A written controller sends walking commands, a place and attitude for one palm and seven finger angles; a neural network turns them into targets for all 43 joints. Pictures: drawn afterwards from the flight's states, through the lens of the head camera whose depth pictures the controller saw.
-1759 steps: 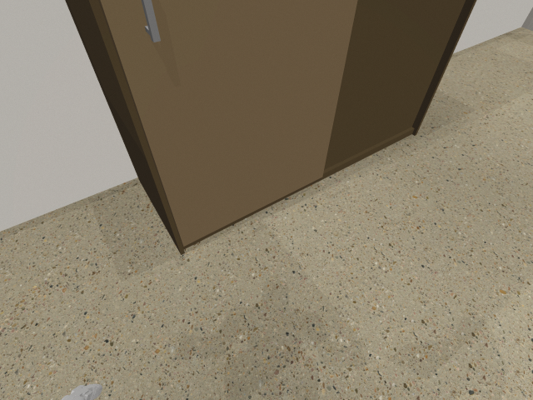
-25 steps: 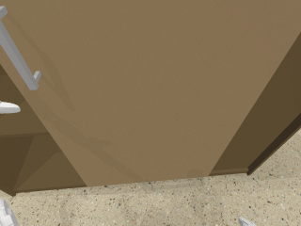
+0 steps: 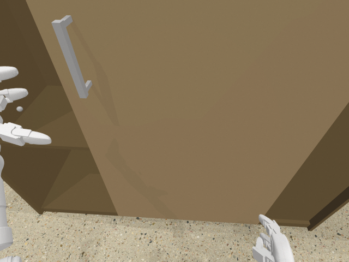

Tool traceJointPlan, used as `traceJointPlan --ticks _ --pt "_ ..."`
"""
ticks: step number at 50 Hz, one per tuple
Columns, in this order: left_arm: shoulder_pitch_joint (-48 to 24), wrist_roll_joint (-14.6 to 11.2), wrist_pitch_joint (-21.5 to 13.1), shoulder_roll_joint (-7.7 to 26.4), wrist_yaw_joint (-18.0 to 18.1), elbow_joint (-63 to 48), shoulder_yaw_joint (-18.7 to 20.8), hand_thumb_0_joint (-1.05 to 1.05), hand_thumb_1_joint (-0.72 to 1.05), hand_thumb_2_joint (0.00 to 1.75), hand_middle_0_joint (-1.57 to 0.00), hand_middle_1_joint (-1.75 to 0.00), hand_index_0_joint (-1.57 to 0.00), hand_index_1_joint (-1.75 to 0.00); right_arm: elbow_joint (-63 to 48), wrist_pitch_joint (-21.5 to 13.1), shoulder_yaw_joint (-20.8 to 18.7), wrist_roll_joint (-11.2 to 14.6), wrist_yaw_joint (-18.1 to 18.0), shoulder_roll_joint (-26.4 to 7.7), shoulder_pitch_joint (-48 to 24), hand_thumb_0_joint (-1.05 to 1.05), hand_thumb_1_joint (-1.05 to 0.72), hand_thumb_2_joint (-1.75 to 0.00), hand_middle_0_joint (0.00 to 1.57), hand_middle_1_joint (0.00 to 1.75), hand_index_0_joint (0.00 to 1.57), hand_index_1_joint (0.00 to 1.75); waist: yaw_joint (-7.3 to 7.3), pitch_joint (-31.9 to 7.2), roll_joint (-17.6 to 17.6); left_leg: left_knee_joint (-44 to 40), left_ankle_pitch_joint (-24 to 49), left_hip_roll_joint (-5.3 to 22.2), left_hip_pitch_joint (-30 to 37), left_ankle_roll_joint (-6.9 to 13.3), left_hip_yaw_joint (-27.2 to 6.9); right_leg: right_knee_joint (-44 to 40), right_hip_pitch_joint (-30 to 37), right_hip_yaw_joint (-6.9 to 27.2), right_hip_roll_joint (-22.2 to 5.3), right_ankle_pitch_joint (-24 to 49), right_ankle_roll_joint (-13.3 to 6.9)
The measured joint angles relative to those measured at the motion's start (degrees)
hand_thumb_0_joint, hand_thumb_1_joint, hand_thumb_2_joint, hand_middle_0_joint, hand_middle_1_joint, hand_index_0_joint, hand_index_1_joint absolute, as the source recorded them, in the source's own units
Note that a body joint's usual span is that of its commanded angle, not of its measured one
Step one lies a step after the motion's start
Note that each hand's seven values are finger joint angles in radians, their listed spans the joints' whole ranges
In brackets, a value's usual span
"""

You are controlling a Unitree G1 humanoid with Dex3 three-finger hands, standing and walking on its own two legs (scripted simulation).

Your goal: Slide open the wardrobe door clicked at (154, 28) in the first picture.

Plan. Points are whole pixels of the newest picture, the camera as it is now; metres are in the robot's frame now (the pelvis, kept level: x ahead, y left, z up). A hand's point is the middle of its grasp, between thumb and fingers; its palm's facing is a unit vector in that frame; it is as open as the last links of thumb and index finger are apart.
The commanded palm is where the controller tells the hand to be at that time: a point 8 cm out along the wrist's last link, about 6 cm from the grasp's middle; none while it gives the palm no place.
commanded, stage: draw the hand back to the body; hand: left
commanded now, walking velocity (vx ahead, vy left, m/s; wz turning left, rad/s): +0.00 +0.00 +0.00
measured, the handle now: (76, 59) +0.47 +0.30 +0.24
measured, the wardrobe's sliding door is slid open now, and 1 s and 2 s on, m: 0.46 0.46 0.46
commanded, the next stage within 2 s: step back with the hand held close in 1.54 s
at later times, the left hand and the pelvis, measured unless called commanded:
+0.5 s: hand (30, 152) +0.23 +0.28 +0.20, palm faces +0.15 -0.98 -0.13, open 14.5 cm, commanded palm +0.19 +0.33 +0.20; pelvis -0.01 -0.01 +0.00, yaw -1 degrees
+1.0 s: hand (47, 162) +0.22 +0.26 +0.18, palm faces +0.44 -0.82 -0.36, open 10.4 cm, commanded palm +0.17 +0.29 +0.19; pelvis +0.01 -0.01 +0.01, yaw -2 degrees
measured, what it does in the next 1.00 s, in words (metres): stands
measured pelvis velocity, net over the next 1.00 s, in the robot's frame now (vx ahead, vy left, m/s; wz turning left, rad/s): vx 0.01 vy -0.01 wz -0.04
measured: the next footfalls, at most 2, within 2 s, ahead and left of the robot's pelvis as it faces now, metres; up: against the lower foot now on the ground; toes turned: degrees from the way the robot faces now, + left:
none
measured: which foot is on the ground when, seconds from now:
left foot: down 0.00-1.00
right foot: down 0.00-1.00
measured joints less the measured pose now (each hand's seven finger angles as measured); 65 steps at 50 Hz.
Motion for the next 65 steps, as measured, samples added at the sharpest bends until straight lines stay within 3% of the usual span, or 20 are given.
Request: traceJointPlan --ticks 5,8,10,12,16,24,27,30,33,36,43,52,65 --pt "1.43 -5.56 6.06 2.37 -12.25 2.41 -0.17 -0.02 -0.56 0.20 -0.25 -1.15 -0.25 -1.15 0.41 -0.09 0.99 1.90 -0.88 -0.89 1.30 0.01 -0.90 -0.90 0.21 0.30 0.20 0.30 -1.05 0.18 0.89 -1.04 0.41 0.27 2.18 -0.15 -0.08 -1.63 2.37 0.01 0.37 0.74 -0.21" --pt "4.75 -8.76 7.81 3.89 -19.37 1.73 0.43 -0.02 -0.56 0.20 -0.25 -1.15 -0.25 -1.15 -0.61 -0.74 1.16 2.43 -0.46 -1.61 2.09 0.01 -0.90 -0.90 0.21 0.30 0.20 0.30 -1.94 -0.05 1.55 -1.35 0.32 0.60 3.44 -0.23 0.37 -2.17 3.54 0.53 0.67 0.98 -0.24" --pt "7.04 -10.53 7.94 4.71 -22.29 0.99 1.64 -0.02 -0.55 0.20 -0.26 -1.15 -0.26 -1.15 -1.45 -1.24 1.03 2.53 0.26 -1.98 2.53 0.01 -0.90 -0.90 0.21 0.30 0.20 0.30 -2.35 -0.47 1.76 -1.18 0.16 0.89 3.65 -0.33 0.70 -2.01 3.60 0.89 0.90 0.98 -0.29" --pt "9.03 -11.58 7.75 5.04 -23.00 -0.18 2.94 -0.02 -0.55 0.20 -0.26 -1.15 -0.26 -1.15 -2.36 -1.72 0.67 2.63 0.97 -2.29 3.02 0.01 -0.90 -0.90 0.21 0.30 0.20 0.30 -2.42 -0.84 1.88 -0.82 -0.01 1.17 3.58 -0.48 0.92 -1.65 3.44 1.14 1.12 0.88 -0.42" --pt "11.75 -12.39 7.63 3.86 -21.63 -2.44 3.98 -0.02 -0.56 0.20 -0.26 -1.15 -0.26 -1.15 -3.21 -2.47 -0.14 2.95 1.65 -3.08 3.66 0.01 -0.90 -0.90 0.20 0.29 0.20 0.30 -1.72 -1.39 2.29 0.03 -0.23 1.49 3.11 -0.68 0.84 -0.98 3.06 1.08 1.40 0.73 -0.53" --pt "16.36 -11.68 7.21 -0.95 -19.09 -9.59 0.79 -0.02 -0.52 0.21 -0.25 -1.13 -0.25 -1.13 -2.05 -3.90 -0.34 2.62 0.98 -2.99 2.34 0.01 -0.90 -0.90 0.20 0.29 0.20 0.30 -0.29 -0.88 2.30 0.62 0.07 1.45 3.38 -0.79 0.06 -0.39 3.59 0.29 1.43 0.69 -0.68" --pt "19.14 -5.01 1.03 -1.78 -8.33 -13.52 -1.73 -0.02 -0.47 0.24 -0.26 -1.10 -0.25 -1.10 -1.34 -5.23 -0.89 0.23 2.14 -2.16 1.36 0.01 -0.90 -0.90 0.20 0.29 0.20 0.30 -0.59 0.05 2.38 0.53 0.37 1.76 3.17 -1.02 -0.44 -1.54 3.96 -0.14 1.86 1.42 -1.00" --pt "23.19 -0.84 -4.91 -3.98 1.56 -17.52 -2.43 -0.01 -0.39 0.28 -0.25 -1.05 -0.25 -1.05 -0.77 -5.36 -1.41 -0.90 3.15 -1.45 0.82 0.01 -0.90 -0.90 0.20 0.29 0.20 0.30 -0.55 1.24 2.14 -0.64 1.10 1.80 3.27 -1.04 -0.17 -2.47 3.81 0.15 1.91 2.20 -1.03" --pt "26.50 1.68 -9.00 -6.32 7.23 -20.79 -3.54 -0.01 -0.30 0.32 -0.25 -1.00 -0.25 -1.00 0.38 -5.02 -2.05 -1.52 3.52 -1.13 1.37 0.01 -0.90 -0.90 0.20 0.29 0.20 0.30 0.12 2.00 1.92 -1.87 1.55 1.47 3.87 -0.88 0.19 -2.91 3.98 0.49 1.59 2.35 -0.87" --pt "29.10 3.12 -11.44 -7.86 10.22 -22.87 -4.66 -0.01 -0.20 0.37 -0.25 -0.94 -0.25 -0.94 1.91 -4.14 -2.51 -1.86 3.63 -0.91 2.07 0.01 -0.90 -0.90 0.20 0.30 0.20 0.30 0.65 2.27 1.77 -2.86 1.67 1.02 4.75 -0.69 0.47 -3.16 4.49 0.75 1.16 2.12 -0.68" --pt "33.04 4.80 -12.79 -9.02 12.36 -25.10 -6.71 -0.01 0.04 0.49 -0.24 -0.80 -0.24 -0.80 3.55 -2.00 -3.16 -2.39 3.83 -0.46 2.61 0.01 -0.90 -0.90 0.20 0.30 0.20 0.30 0.53 2.16 1.80 -4.25 1.19 0.48 6.86 -0.51 1.17 -3.83 6.08 1.50 0.62 1.49 -0.39" --pt "39.45 4.99 -12.27 -8.96 11.37 -29.79 -8.93 0.00 0.36 0.64 -0.23 -0.61 -0.23 -0.61 1.19 0.08 -3.75 -2.74 4.39 -0.21 1.73 0.01 -0.90 -0.90 0.20 0.29 0.20 0.30 -0.44 1.31 1.83 -4.98 0.36 0.59 8.30 -0.64 2.03 -4.75 7.30 2.47 0.71 1.08 -0.33" --pt "43.97 5.02 -10.62 -9.64 11.13 -33.94 -11.05 0.01 0.78 0.85 -0.22 -0.36 -0.22 -0.36 -0.57 2.04 -3.83 -3.06 3.94 -0.16 0.94 0.01 -0.90 -0.90 0.20 0.29 0.20 0.30 0.58 1.11 1.72 -5.16 0.21 0.78 8.83 -1.04 1.41 -5.71 8.36 1.93 1.03 1.11 -0.67"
